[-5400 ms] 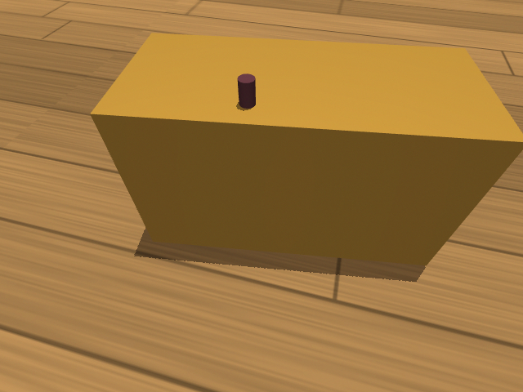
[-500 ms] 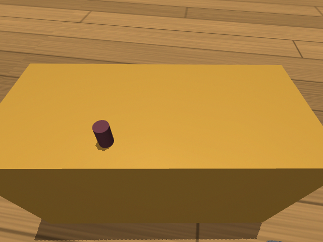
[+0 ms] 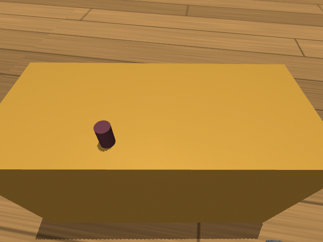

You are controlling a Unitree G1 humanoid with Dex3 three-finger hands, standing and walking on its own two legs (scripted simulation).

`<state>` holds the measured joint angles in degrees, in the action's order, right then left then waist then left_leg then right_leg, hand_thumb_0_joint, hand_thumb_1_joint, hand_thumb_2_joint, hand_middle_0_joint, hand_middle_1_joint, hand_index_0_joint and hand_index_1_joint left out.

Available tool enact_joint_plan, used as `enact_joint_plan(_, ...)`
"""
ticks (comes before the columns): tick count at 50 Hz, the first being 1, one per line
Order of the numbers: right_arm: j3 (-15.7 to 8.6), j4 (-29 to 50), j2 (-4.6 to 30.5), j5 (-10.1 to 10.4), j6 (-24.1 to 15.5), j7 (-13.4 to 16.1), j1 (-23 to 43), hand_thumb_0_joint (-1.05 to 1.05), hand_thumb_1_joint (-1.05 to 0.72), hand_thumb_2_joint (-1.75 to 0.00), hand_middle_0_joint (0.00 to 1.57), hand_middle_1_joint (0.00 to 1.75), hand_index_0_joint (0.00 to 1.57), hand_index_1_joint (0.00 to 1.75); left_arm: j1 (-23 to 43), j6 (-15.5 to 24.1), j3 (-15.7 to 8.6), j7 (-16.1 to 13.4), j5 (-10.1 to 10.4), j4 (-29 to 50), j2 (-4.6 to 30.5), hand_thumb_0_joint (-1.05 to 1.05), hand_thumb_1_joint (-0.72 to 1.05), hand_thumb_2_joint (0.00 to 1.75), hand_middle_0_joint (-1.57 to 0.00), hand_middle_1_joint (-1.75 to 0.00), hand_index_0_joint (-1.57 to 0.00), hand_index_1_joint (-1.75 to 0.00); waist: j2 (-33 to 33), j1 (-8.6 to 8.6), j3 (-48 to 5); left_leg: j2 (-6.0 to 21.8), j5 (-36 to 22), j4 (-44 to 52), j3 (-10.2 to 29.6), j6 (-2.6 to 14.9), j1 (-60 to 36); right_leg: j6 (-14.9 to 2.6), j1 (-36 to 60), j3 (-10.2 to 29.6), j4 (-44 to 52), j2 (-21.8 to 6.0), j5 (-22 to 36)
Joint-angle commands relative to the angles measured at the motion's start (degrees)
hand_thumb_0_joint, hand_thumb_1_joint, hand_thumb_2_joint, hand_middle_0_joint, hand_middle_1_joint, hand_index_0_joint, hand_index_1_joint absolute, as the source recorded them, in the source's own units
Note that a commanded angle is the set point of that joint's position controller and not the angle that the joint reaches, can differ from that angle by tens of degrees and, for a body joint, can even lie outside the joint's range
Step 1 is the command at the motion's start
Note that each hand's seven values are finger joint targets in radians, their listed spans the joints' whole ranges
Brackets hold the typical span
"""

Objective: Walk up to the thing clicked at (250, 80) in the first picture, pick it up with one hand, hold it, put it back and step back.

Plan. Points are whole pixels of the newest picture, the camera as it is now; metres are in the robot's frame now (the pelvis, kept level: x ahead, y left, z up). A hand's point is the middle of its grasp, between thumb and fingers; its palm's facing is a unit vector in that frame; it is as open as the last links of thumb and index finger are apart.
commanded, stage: stand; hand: left
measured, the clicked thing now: (105, 134) +0.42 +0.20 -0.04
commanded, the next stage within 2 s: rise first in 0.50 s
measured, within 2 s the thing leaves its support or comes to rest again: neither
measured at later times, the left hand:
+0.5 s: hand out of the picture +0.07 +0.25 -0.16, palm faces -0.02 -0.94 -0.34, open 7.4 cm
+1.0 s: hand (76, 222) +0.18 +0.25 -0.10, palm faces +0.21 -0.92 -0.34, open 14.5 cm
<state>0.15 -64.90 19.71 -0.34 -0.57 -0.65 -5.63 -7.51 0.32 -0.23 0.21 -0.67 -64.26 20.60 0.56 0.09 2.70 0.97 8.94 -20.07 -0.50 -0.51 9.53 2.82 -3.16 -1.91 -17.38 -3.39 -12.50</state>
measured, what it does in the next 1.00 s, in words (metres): stands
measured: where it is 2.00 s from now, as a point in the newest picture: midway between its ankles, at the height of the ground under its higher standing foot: outside the picture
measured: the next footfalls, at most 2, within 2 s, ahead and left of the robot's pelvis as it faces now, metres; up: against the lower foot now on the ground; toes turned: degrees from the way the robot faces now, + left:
none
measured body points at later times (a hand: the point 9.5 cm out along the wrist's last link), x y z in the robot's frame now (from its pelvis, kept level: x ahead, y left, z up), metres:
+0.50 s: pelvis +0.01 +0.00 +0.00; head +0.02 +0.00 +0.45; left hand +0.07 +0.30 -0.14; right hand +0.09 -0.30 -0.13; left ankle +0.02 +0.12 -0.75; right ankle -0.03 -0.15 -0.75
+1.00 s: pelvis +0.00 -0.01 -0.01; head +0.03 -0.01 +0.44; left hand +0.17 +0.29 -0.08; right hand +0.15 -0.29 -0.10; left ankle +0.02 +0.12 -0.75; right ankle -0.03 -0.15 -0.75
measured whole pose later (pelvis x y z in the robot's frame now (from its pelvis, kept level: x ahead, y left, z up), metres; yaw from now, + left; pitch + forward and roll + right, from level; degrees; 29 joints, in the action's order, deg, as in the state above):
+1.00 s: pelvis +0.00 -0.01 -0.01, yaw -2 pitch +2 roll +0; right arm -5.5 -43.2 14.7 2.7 -2.5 3.3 -9.2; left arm -9.5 3.9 -8.9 -4.5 2.6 -38.7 17.3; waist 0.2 0.8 0.1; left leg 2.4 11.2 -24.5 -1.8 -1.4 15.5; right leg 1.8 -11.0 -0.3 -24.2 -2.3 -15.5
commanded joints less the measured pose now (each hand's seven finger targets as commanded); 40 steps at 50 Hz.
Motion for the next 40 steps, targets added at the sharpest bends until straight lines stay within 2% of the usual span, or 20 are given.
enact_joint_plan(1, -2.4, 3.1, 12.8, 0.0, -1.1, 0.9, 2.4, 0.0, -0.9, -0.9, 0.2, 0.3, 0.2, 0.3, 1.0, 1.1, -2.2, -0.7, -0.1, 3.2, 11.6, 0.0, 0.9, 0.9, -0.2, -0.3, -0.2, -0.3, -0.9, -0.1, -4.2, 6.8, -9.6, 2.8, 5.5, 1.62, -3.6, -2.99, -1.8, 3.5, 3.2, -5.2, 6.4)
enact_joint_plan(2, -2.4, 3.1, 12.6, -0.1, -1.1, 0.9, 2.3, 0.0, -0.9, -0.9, 0.2, 0.3, 0.2, 0.3, 1.5, 1.1, -2.2, -0.7, -0.1, 3.5, 11.8, 0.0, 0.9, 0.9, -0.2, -0.3, -0.2, -0.3, -0.9, -0.25, -3.6, 6.6, -9.2, 3.0, 5.4, 1.43, -2.9, -3.03, -2.0, 3.4, 3.1, -5.1, 6.1)
enact_joint_plan(5, -2.4, 3.4, 12.9, -0.1, -1.2, 1.0, 3.0, 0.0, -0.9, -0.9, 0.2, 0.3, 0.2, 0.3, 1.0, 1.1, -2.3, -0.7, -0.2, 3.5, 11.8, 0.0, 0.9, 0.9, -0.2, -0.3, -0.2, -0.3, -1.5, 0.19, -5.4, 7.0, -12.8, 2.3, 5.2, 1.68, -4.3, -3.02, -1.0, 3.4, 2.3, -5.4, 9.2)
enact_joint_plan(12, -2.5, 3.3, 12.9, 0.0, -1.0, 1.0, 2.8, 0.0, -0.9, -0.9, 0.2, 0.3, 0.2, 0.3, 1.1, 1.0, -2.2, -0.7, -0.3, 3.2, 11.6, 0.0, 0.9, 0.9, -0.2, -0.3, -0.2, -0.3, -1.2, -0.06, -3.6, 6.7, -7.4, 3.0, 5.5, 1.74, -3.2, -3.14, -1.9, 3.3, 3.2, -5.2, 5.3)
enact_joint_plan(18, -2.5, 3.5, 12.5, -0.1, -1.1, 1.1, 2.6, 0.0, -0.9, -0.9, 0.2, 0.3, 0.2, 0.3, 1.1, 1.1, -2.5, -0.7, -0.1, 3.6, 12.0, 0.0, 0.9, 0.9, -0.2, -0.3, -0.2, -0.3, -1.4, 0.01, -4.8, 6.8, -11.8, 2.3, 5.2, 1.71, -4.2, -3.26, -1.1, 3.4, 2.5, -5.5, 8.3)
enact_joint_plan(23, -2.5, 3.5, 12.6, 0.0, -1.1, 1.0, 2.7, 0.0, -0.9, -0.9, 0.2, 0.3, 0.2, 0.3, 0.9, 1.1, -2.4, -0.8, -0.1, 3.4, 11.8, 0.0, 0.9, 0.9, -0.2, -0.3, -0.2, -0.3, -0.5, 0.0, -4.0, 6.8, -11.5, 2.3, 5.6, 1.59, -4.5, -3.08, -2.0, 3.1, 2.8, -5.2, 7.4)
enact_joint_plan(26, -2.5, 3.7, 12.7, -0.1, -1.1, 1.1, 2.3, 0.0, -0.9, -0.9, 0.2, 0.3, 0.2, 0.3, 0.9, 1.2, -2.4, -0.7, -0.2, 3.7, 11.9, 0.0, 0.9, 0.9, -0.2, -0.3, -0.2, -0.3, -1.2, -0.08, -5.3, 6.8, -12.7, 1.7, 5.1, 1.73, -4.6, -3.09, -0.9, 3.3, 2.8, -5.5, 9.9)
enact_joint_plan(29, -2.3, 3.6, 12.5, -0.1, -1.1, 1.1, 2.1, 0.0, -0.9, -0.9, 0.2, 0.3, 0.2, 0.3, 1.1, 1.1, -2.4, -0.7, -0.1, 3.6, 11.7, 0.0, 0.9, 0.9, -0.2, -0.3, -0.2, -0.3, -1.3, -0.13, -4.4, 6.6, -12.8, 2.1, 5.0, 1.53, -3.9, -3.14, -1.0, 3.2, 2.7, -5.4, 9.6)
enact_joint_plan(30, -2.4, 3.5, 12.7, 0.0, -1.1, 1.1, 2.0, 0.0, -0.82, -0.82, 0.12, 0.22, 0.12, 0.22, 1.1, 1.0, -2.4, -0.7, -0.1, 3.6, 11.6, 0.0, 0.82, 0.82, -0.12, -0.22, -0.12, -0.22, -1.3, -0.08, -3.9, 6.6, -11.7, 2.3, 5.1, 1.59, -3.6, -3.21, -1.0, 3.4, 2.8, -5.4, 8.8)
enact_joint_plan(31, -1.3, 23.6, 2.7, 5.5, -7.3, 2.0, 22.1, 0.0, -0.74, -0.74, 0.05, 0.14, 0.05, 0.14, 21.2, 5.9, -0.8, -1.1, 4.4, 23.7, 1.1, 0.0, 0.74, 0.74, -0.04, -0.14, -0.04, -0.14, -2.4, -2.11, -5.6, -0.5, -5.8, -2.3, -1.3, 0.13, 1.4, -3.08, -11.6, -0.9, -3.6, 2.9, 8.3)
enact_joint_plan(32, -1.0, 24.3, 4.7, 6.0, -8.2, 2.7, 18.4, 0.0, -0.66, -0.66, 0.05, 0.06, 0.05, 0.06, 21.0, 7.9, -1.2, -2.5, 6.2, 26.1, 5.0, 0.0, 0.66, 0.66, -0.07, -0.06, -0.05, -0.08, -0.2, -0.17, -6.3, 0.0, -1.4, 0.1, -0.7, -0.06, -2.1, -3.27, -8.0, -1.4, -2.5, 2.8, 4.0)
enact_joint_plan(33, -4.0, 18.1, 9.9, 5.7, -7.3, 3.7, 10.6, 0.0, -0.58, -0.58, 0.05, 0.05, 0.05, 0.05, 13.1, 7.6, -3.5, -3.3, 6.1, 19.8, 8.3, 0.0, 0.58, 0.58, -0.08, -0.06, -0.06, -0.08, -1.3, -1.15, -3.9, 0.1, 0.2, 0.3, -1.3, 0.1, -0.6, -3.34, -9.0, -1.3, -2.7, 3.1, 3.1)
enact_joint_plan(34, -6.9, 12.4, 12.2, 5.5, -6.0, 4.5, 6.8, 0.0, -0.5, -0.5, 0.05, 0.05, 0.05, 0.05, 10.5, 7.0, -6.9, -3.9, 5.9, 16.8, 12.1, 0.0, 0.5, 0.5, -0.08, -0.07, -0.07, -0.08, -2.2, -1.25, -3.0, -0.4, 0.3, -1.6, -2.0, 0.0, 2.2, -3.34, -12.0, -1.1, -3.6, 3.1, 2.8)
enact_joint_plan(35, -7.8, 14.3, 12.4, 5.3, -6.1, 4.8, 8.0, 0.0, -0.42, -0.42, 0.05, 0.05, 0.05, 0.05, 10.8, 6.7, -8.6, -4.5, 5.7, 18.0, 13.2, 0.0, 0.42, 0.42, -0.08, -0.07, -0.08, -0.07, -1.7, -0.37, -7.0, -0.1, -1.5, -2.8, -2.0, -0.05, 1.5, -3.32, -11.4, -1.1, -4.9, 3.1, 4.3)
enact_joint_plan(37, -7.7, 14.7, 8.7, 3.8, -6.4, 5.0, 7.3, 0.0, -0.26, -0.26, 0.05, 0.05, 0.05, 0.05, 8.4, 7.3, -9.7, -4.7, 4.3, 16.4, 11.2, 0.0, 0.26, 0.26, -0.08, -0.07, -0.08, -0.07, -1.4, 0.29, -12.5, -0.1, -5.0, -4.2, -2.0, 0.22, 0.3, -3.01, -10.1, -0.7, -6.0, 2.9, 7.8)
enact_joint_plan(38, -10.0, 15.9, 9.3, 3.2, -6.1, 4.9, 1.2, 0.0, -0.18, -0.22, 0.05, 0.05, 0.05, 0.05, 6.3, 7.2, -11.3, -4.6, 3.5, 19.0, 11.6, 0.0, 0.18, 0.22, -0.08, -0.07, -0.08, -0.06, -1.4, -1.02, -14.7, -0.2, -6.8, -4.4, -2.1, 0.46, -1.4, -2.94, -10.0, -0.7, -5.8, 3.1, 9.5)
enact_joint_plan(39, -11.7, 17.4, 9.6, 2.8, -5.6, 4.8, -3.1, 0.0, -0.1, -0.2, 0.05, 0.05, 0.05, 0.05, 0.6, 6.7, -12.4, -4.6, 2.8, 19.5, 11.1, 0.0, 0.13, 0.19, -0.07, -0.07, -0.08, -0.06, -1.8, -0.51, -15.9, -0.4, -9.5, -4.3, -2.3, 0.48, -2.6, -2.9, -9.5, -0.7, -5.7, 3.3, 11.9)
enact_joint_plan(40, -10.9, 15.2, 8.3, 2.7, -5.0, 4.6, -3.6, 0.0, -0.02, -0.18, 0.05, 0.05, 0.05, 0.05, -2.1, 6.2, -11.9, -4.6, 2.8, 18.3, 9.3, 0.0, 0.07, 0.15, -0.07, -0.07, -0.09, -0.05, -2.9, 0.47, -13.9, -0.6, -10.4, -3.8, -2.6, 0.24, -2.4, -2.94, -9.1, -0.7, -5.4, 3.2, 12.4)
